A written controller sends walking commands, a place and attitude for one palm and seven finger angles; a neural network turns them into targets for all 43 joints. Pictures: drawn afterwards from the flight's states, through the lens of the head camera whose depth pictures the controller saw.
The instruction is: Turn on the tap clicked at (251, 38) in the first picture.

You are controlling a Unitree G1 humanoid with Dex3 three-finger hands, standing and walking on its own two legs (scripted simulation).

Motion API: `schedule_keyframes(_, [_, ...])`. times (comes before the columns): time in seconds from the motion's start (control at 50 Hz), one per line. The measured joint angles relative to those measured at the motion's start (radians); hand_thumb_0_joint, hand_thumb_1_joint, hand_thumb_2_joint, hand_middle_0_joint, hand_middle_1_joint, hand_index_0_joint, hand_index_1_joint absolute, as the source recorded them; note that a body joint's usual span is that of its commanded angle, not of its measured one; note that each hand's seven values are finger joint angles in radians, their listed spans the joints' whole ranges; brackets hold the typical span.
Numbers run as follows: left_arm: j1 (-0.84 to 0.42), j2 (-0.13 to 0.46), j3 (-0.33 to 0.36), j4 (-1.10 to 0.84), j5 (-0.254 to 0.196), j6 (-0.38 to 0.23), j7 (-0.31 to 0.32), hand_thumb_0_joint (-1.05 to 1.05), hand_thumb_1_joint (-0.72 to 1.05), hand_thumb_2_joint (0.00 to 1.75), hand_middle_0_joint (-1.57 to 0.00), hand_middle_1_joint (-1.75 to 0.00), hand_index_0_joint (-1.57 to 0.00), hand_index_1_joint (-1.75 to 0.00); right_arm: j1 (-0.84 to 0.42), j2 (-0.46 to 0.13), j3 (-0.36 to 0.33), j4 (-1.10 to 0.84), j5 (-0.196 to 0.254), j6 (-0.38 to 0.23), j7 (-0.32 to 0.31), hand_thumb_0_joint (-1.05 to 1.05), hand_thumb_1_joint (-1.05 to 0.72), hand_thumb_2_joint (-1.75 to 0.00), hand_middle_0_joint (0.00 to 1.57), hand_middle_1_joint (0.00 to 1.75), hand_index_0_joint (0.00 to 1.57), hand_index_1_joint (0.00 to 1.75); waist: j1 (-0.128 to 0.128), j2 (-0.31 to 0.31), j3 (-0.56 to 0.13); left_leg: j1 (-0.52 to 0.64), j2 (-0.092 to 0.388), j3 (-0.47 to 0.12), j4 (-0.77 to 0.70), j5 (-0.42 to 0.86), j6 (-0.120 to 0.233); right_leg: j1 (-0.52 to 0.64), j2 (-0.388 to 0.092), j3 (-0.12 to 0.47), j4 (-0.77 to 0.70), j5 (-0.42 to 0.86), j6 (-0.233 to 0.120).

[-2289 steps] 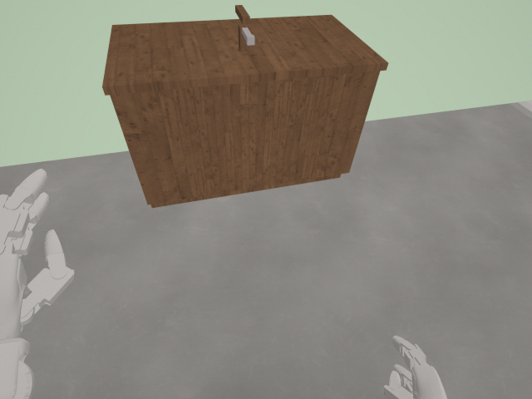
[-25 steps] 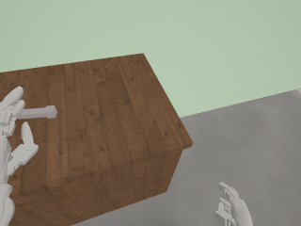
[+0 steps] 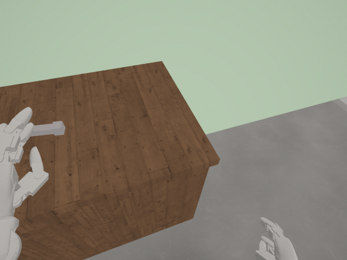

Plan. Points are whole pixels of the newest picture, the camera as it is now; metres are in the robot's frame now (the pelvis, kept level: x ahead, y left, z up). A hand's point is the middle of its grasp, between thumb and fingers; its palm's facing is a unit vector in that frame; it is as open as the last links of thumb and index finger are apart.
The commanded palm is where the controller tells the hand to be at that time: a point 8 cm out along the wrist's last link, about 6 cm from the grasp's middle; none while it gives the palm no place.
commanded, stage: shuffle to correct the standing spot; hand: left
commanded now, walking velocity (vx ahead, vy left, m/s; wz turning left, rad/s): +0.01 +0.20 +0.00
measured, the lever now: (58, 128) +0.43 +0.36 +0.02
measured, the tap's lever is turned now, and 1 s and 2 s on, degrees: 80 80 80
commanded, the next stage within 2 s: come to a stop and stand still in 0.70 s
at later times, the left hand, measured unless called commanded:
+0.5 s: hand (15, 172) +0.21 +0.29 +0.16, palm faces +0.39 -0.82 -0.41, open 7.4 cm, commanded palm +0.16 +0.32 +0.18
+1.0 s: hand out of the picture +0.21 +0.33 +0.17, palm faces +0.35 -0.79 -0.50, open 7.4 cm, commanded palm +0.15 +0.37 +0.18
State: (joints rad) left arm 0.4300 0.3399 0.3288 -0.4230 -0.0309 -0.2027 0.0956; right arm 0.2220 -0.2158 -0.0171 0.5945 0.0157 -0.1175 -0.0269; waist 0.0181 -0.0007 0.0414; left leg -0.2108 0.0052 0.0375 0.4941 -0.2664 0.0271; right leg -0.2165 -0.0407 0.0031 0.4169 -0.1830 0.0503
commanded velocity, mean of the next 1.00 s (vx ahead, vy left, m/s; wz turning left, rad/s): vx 0.02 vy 0.13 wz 0.00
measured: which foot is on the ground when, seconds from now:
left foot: down 0.00-1.00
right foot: down 0.00-0.70, up 0.72-0.90, down 0.92-1.00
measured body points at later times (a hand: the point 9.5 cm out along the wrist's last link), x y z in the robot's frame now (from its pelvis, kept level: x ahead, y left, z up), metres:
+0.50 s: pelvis +0.00 +0.04 -0.01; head +0.02 +0.05 +0.43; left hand +0.19 +0.33 +0.18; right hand +0.18 -0.18 -0.09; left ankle +0.00 +0.10 -0.74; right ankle +0.02 -0.14 -0.74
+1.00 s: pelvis -0.01 +0.09 -0.01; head +0.02 +0.08 +0.44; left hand +0.18 +0.37 +0.20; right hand +0.14 -0.15 -0.11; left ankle -0.01 +0.17 -0.72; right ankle +0.01 -0.01 -0.74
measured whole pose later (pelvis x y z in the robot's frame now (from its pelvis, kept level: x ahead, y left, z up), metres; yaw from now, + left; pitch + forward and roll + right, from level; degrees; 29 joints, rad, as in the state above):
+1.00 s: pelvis -0.01 +0.09 -0.01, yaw +1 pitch +0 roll -2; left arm 0.49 0.43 0.42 -0.53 -0.06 -0.22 0.10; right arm 0.22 -0.20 -0.02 0.61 0.04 -0.09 0.00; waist -0.02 0.05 0.06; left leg -0.39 -0.04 -0.01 0.81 -0.40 0.03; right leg -0.30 -0.01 -0.15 0.57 -0.27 -0.04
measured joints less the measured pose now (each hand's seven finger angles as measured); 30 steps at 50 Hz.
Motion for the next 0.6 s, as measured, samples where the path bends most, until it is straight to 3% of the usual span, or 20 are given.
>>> schedule_keyframes(0.14, [0.018, 0.032, 0.017, -0.057, 0.001, -0.015, 0.002, 0.01, 0.89, 0.90, -0.22, -0.30, -0.21, -0.30, -0.017, -0.003, -0.013, -0.011, 0.004, -0.003, 0.002, 0.01, -0.91, -0.90, 0.21, 0.30, 0.20, 0.30, -0.009, -0.026, 0.025, -0.021, -0.034, 0.014, 0.029, -0.014, 0.026, -0.036, -0.034, 0.015, 0.057, -0.027, 0.017])
schedule_keyframes(0.26, [0.032, 0.072, 0.068, -0.092, -0.001, -0.029, 0.003, 0.01, 0.89, 0.90, -0.22, -0.30, -0.21, -0.30, -0.016, 0.014, -0.008, -0.029, 0.009, -0.017, 0.011, 0.01, -0.91, -0.90, 0.21, 0.30, 0.20, 0.30, -0.004, -0.029, 0.042, -0.027, -0.055, 0.022, 0.066, -0.037, 0.046, -0.055, -0.064, -0.011, 0.126, -0.065, -0.011])
schedule_keyframes(0.4, [0.022, 0.046, 0.046, -0.095, -0.010, -0.032, 0.008, 0.01, 0.89, 0.90, -0.21, -0.30, -0.21, -0.30, -0.019, 0.023, 0.005, -0.014, 0.013, -0.004, 0.022, 0.01, -0.91, -0.90, 0.21, 0.30, 0.20, 0.30, 0.000, -0.014, 0.024, -0.050, -0.067, 0.021, 0.122, -0.070, 0.055, -0.063, -0.082, -0.014, 0.158, -0.085, 0.032])
schedule_keyframes(0.46, [0.014, 0.034, 0.048, -0.078, -0.008, -0.025, 0.010, 0.01, 0.89, 0.90, -0.22, -0.30, -0.21, -0.30, -0.026, 0.029, 0.010, -0.015, 0.013, 0.002, 0.015, 0.01, -0.91, -0.90, 0.21, 0.30, 0.20, 0.30, 0.004, -0.027, 0.027, -0.041, -0.081, 0.037, 0.111, -0.065, 0.067, -0.081, -0.094, -0.001, 0.194, -0.096, 0.005])
schedule_keyframes(0.52, [0.004, 0.033, 0.051, -0.056, 0.000, -0.019, 0.010, 0.01, 0.89, 0.90, -0.22, -0.30, -0.21, -0.30, -0.019, 0.032, 0.010, -0.025, 0.006, -0.005, 0.016, 0.01, -0.91, -0.90, 0.21, 0.30, 0.20, 0.30, 0.005, -0.018, 0.034, -0.036, -0.080, 0.041, 0.105, -0.061, 0.070, -0.068, -0.079, -0.033, 0.199, -0.119, -0.026])
schedule_keyframes(0.56, [-0.006, 0.026, 0.045, -0.051, 0.001, -0.016, 0.011, 0.01, 0.89, 0.90, -0.22, -0.30, -0.21, -0.30, -0.014, 0.021, 0.010, -0.027, 0.006, -0.008, 0.021, 0.01, -0.91, -0.90, 0.21, 0.30, 0.20, 0.30, -0.002, 0.012, 0.038, -0.048, -0.066, 0.026, 0.121, -0.064, 0.069, -0.049, -0.066, -0.053, 0.159, -0.099, -0.003])
schedule_keyframes(0.6, [-0.012, 0.029, 0.037, -0.067, -0.004, -0.018, 0.013, 0.01, 0.89, 0.90, -0.22, -0.30, -0.21, -0.30, -0.012, 0.010, 0.006, -0.026, 0.009, -0.003, 0.027, 0.01, -0.91, -0.90, 0.21, 0.30, 0.20, 0.30, -0.012, 0.028, 0.036, -0.086, -0.060, 0.002, 0.174, -0.082, 0.044, -0.052, -0.062, -0.072, 0.146, -0.079, 0.027])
